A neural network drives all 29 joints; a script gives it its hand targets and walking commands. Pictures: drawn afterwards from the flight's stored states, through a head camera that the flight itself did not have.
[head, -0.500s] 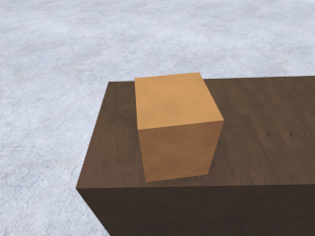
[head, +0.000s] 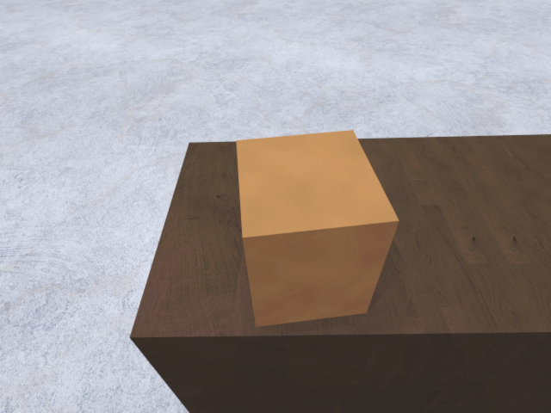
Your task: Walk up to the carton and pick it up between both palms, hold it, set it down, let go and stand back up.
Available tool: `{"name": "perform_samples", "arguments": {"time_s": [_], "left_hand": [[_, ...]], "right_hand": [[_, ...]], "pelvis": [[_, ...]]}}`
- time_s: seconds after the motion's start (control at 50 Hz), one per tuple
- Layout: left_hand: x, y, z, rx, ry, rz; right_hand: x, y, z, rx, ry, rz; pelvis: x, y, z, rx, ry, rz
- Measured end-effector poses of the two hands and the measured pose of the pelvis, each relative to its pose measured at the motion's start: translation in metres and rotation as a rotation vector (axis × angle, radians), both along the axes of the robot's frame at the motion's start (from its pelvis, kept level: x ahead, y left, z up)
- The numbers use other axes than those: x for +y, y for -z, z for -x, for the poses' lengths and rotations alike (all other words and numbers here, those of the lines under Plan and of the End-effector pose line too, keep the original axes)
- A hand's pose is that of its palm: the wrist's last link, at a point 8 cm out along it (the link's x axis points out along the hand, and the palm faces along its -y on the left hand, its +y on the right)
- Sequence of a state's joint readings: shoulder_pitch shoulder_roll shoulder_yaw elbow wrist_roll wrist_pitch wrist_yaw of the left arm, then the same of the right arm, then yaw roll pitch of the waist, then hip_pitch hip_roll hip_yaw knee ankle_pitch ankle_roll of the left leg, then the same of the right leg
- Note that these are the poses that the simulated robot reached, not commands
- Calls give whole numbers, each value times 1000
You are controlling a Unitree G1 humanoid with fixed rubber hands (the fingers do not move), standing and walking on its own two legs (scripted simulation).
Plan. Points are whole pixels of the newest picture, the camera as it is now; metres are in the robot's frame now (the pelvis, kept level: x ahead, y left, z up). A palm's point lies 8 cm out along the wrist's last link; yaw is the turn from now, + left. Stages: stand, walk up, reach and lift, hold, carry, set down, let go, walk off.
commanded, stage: stand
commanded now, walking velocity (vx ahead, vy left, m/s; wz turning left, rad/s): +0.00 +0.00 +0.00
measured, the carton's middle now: (303, 229) +0.43 -0.03 +0.03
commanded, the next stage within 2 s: none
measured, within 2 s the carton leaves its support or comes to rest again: neither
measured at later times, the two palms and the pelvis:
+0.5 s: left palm out of the picture -0.01 +0.22 -0.14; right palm out of the picture +0.00 -0.22 -0.14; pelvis +0.01 +0.00 +0.00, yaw -1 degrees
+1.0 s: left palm out of the picture +0.01 +0.21 -0.14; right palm out of the picture +0.01 -0.23 -0.14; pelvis +0.01 +0.00 +0.00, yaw -1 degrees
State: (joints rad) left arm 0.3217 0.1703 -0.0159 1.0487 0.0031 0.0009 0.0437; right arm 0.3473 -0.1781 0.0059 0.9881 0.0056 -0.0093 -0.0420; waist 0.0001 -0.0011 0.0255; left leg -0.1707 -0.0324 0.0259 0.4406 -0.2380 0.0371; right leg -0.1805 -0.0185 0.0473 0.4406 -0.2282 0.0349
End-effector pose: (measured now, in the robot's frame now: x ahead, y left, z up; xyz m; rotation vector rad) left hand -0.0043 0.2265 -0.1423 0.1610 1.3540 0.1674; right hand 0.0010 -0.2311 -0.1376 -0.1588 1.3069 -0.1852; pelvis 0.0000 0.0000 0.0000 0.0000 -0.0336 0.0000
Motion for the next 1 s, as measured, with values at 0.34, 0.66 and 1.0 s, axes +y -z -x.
{"name": "perform_samples", "arguments": {"time_s": [0.34,0.66,1.0], "left_hand": [[-1,2,2,32,4,8],[-7,2,-3,43,9,9],[-12,2,-11,37,14,10]], "right_hand": [[6,0,0,20,20,-4],[7,2,-1,41,35,-14],[5,3,-4,47,39,-18]], "pelvis": [[2,-1,-5,2,8,-4],[-1,-1,-11,4,15,-6],[-5,-2,-15,3,20,-5]]}}
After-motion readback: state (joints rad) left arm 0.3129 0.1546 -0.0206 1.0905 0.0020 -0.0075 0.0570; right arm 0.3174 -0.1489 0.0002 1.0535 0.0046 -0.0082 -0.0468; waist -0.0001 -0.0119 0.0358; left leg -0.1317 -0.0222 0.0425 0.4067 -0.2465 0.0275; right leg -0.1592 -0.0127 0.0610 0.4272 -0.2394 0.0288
